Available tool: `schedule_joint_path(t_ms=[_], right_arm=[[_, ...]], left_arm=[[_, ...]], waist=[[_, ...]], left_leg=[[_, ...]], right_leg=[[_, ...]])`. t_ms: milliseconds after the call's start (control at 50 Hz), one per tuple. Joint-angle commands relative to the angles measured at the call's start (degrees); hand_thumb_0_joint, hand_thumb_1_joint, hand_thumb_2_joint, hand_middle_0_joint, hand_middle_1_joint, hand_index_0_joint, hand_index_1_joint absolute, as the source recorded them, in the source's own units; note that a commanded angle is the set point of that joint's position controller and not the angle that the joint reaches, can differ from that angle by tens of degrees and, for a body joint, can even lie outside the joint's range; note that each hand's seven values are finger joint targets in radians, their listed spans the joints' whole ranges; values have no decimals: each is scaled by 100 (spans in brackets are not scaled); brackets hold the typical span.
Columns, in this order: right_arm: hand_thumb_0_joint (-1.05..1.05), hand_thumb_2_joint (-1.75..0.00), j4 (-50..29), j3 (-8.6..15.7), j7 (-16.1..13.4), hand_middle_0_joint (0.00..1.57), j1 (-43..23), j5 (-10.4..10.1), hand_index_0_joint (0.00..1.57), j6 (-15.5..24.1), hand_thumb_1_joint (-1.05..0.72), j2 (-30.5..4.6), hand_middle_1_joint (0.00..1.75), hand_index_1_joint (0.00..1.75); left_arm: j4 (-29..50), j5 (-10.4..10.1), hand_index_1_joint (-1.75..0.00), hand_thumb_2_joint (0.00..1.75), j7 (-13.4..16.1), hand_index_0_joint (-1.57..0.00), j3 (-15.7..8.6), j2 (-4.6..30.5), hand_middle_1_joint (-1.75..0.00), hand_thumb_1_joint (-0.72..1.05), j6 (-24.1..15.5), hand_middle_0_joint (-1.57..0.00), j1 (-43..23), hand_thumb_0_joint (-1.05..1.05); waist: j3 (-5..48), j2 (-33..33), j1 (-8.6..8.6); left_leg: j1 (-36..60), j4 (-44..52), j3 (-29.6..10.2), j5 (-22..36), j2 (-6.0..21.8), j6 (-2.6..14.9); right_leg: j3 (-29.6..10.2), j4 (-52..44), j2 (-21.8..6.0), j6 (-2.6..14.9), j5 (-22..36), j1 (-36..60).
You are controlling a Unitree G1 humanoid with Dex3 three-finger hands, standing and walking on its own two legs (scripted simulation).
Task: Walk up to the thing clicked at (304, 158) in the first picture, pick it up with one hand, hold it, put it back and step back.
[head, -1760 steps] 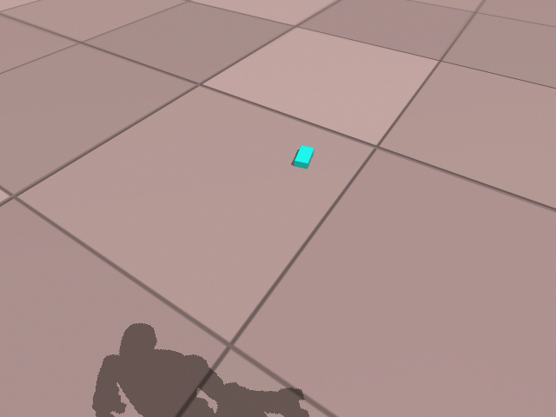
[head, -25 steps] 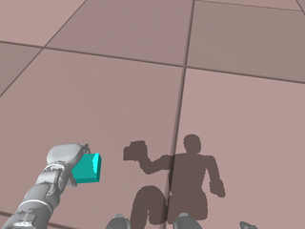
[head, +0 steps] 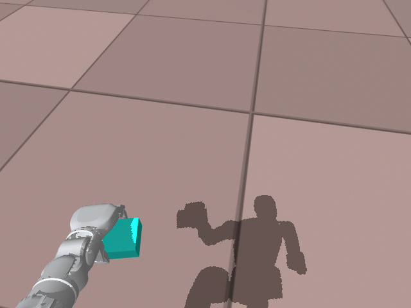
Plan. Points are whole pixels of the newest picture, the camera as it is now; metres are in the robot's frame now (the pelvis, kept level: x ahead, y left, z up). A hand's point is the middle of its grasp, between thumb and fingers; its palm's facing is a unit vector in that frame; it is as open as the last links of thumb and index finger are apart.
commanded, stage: hold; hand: left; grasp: from above
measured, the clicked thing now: (106, 239) +0.33 +0.23 -0.11
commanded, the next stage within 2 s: crouch in 1.80 s
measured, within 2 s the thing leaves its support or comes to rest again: neither
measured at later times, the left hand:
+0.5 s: hand (95, 237) +0.30 +0.22 -0.03, palm faces -0.46 -0.02 -0.89, open 10.3 cm
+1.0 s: hand (93, 244) +0.28 +0.21 -0.02, palm faces -0.45 -0.02 -0.89, open 10.4 cm
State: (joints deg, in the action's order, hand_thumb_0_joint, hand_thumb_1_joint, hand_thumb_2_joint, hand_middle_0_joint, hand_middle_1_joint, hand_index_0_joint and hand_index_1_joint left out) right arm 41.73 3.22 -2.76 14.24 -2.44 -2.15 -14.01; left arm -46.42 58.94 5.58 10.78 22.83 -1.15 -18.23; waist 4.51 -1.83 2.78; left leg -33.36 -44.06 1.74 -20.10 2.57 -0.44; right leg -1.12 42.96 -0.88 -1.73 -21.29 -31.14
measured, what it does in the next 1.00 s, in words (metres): stands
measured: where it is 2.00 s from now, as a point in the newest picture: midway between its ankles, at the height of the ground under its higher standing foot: outside the picture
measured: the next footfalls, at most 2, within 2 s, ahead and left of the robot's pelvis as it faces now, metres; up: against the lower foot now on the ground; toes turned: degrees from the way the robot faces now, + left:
none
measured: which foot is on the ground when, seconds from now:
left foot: down 0.00-1.00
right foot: down 0.00-1.00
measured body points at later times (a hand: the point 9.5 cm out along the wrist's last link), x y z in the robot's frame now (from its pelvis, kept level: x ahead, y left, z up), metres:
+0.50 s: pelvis +0.00 +0.00 +0.02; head +0.02 -0.02 +0.47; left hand +0.32 +0.22 +0.02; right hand +0.13 -0.26 -0.10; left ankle +0.02 +0.12 -0.71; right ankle +0.00 -0.14 -0.71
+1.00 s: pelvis -0.01 +0.00 +0.02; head +0.00 -0.03 +0.47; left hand +0.30 +0.21 +0.04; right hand +0.13 -0.26 -0.09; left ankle +0.02 +0.12 -0.71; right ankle +0.00 -0.14 -0.71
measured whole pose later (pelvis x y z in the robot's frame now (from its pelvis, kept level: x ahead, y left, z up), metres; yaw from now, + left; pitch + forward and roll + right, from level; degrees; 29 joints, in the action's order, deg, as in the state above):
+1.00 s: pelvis -0.01 +0.00 +0.02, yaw -1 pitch +2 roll +0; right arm 39.4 2.1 -3.8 10.3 -3.7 -5.5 -14.5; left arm -36.6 57.8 -0.9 12.1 23.6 -2.5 -13.1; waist 1.0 -2.9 0.0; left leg -18.6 -30.3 3.0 -13.5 2.1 -0.7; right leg -2.1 31.3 -1.1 -1.4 -15.4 -17.8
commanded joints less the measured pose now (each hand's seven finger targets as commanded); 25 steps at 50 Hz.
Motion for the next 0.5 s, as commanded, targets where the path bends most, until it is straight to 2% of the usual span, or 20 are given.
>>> schedule_joint_path(t_ms=[0, 40, 60, 180, 280, 340, 360, 380, 400, 420, 480], right_arm=[[0, -89, -606, 299, -56, 20, -11, 2, 20, 143, -89, -873, 30, 30], [0, -89, -624, 275, -54, 20, -10, -8, 20, 123, -89, -851, 30, 30], [0, -89, -644, 276, -48, 20, -59, -13, 20, 115, -89, -860, 30, 30], [0, -89, -727, 285, -46, 20, -129, -35, 20, 61, -89, -877, 30, 30], [0, -89, -831, 245, -55, 20, -275, -48, 20, 9, -89, -866, 30, 30], [0, -89, -869, 236, -76, 20, -341, -56, 20, -13, -89, -866, 30, 30], [0, -89, -889, 220, -83, 20, -383, -65, 20, -17, -89, -845, 30, 30], [0, -90, -905, 209, -80, 20, -390, -59, 20, -23, -89, -837, 30, 30], [0, -89, -909, 205, -89, 20, -444, -70, 20, -32, -89, -833, 30, 30], [0, -90, -914, 194, -94, 20, -443, -71, 20, -39, -89, -825, 30, 30], [0, -89, -924, 182, -98, 20, -513, -75, 20, -47, -89, -828, 30, 30]], left_arm=[[1260, 9, -68, 75, 74, -93, -484, 1284, -71, 57, -94, -90, -1808, 0], [1190, 20, -69, 75, 38, -92, -412, 1153, -72, 57, -85, -89, -1735, 0], [1247, -5, -69, 75, 22, -93, -448, 1205, -72, 58, -88, -90, -1677, 0], [1404, -46, -69, 74, -151, -92, -406, 1179, -72, 57, -103, -89, -1601, 0], [1528, -58, -69, 75, -229, -93, -469, 1271, -73, 59, -91, -89, -1565, 0], [1656, -60, -69, 75, -297, -94, -452, 1305, -73, 60, -126, -90, -1608, 0], [1750, -67, -70, 74, -291, -93, -478, 1316, -74, 59, -135, -89, -1588, 0], [1665, -42, -71, 76, -289, -92, -431, 1239, -74, 58, -122, -89, -1514, 0], [1843, -64, -71, 76, -278, -93, -465, 1300, -74, 59, -128, -89, -1639, 0], [1679, -37, -71, 74, -278, -93, -459, 1265, -75, 59, -109, -89, -1498, 0], [1827, -95, -72, 76, -313, -94, -470, 1312, -76, 61, -107, -90, -1596, 0]], waist=[[1798, -119, -88], [1661, 2, -24], [1602, 0, -84], [1573, 58, -93], [1432, -8, -158], [1449, -4, -149], [1439, 6, -227], [1393, 29, -171], [1406, -15, -237], [1314, 97, -208], [1293, -13, -215]], left_leg=[[1607, 607, -60, 1909, -260, 48], [1601, 660, -59, 1938, -259, 64], [1608, 708, -52, 1917, -267, 60], [1843, 842, -18, 2228, -243, 85], [1867, 1035, -2, 1968, -262, 76], [1994, 1089, 10, 2044, -246, 91], [2004, 1130, 9, 2032, -262, 89], [1995, 1131, 36, 1980, -283, 105], [2006, 1167, 39, 1939, -285, 95], [1999, 1184, 54, 1874, -301, 112], [2061, 1299, 50, 1737, -276, 102]], right_leg=[[96, -684, 295, 181, 1790, 696], [76, -737, 303, 174, 1863, 701], [87, -789, 293, 173, 1827, 796], [107, -875, 314, 174, 2067, 949], [92, -1045, 302, 187, 1831, 1086], [92, -1095, 304, 174, 1883, 1139], [90, -1131, 302, 175, 1874, 1194], [63, -1166, 283, 167, 1888, 1167], [64, -1208, 285, 168, 1841, 1203], [43, -1259, 275, 156, 1818, 1201], [55, -1319, 286, 176, 1633, 1213]])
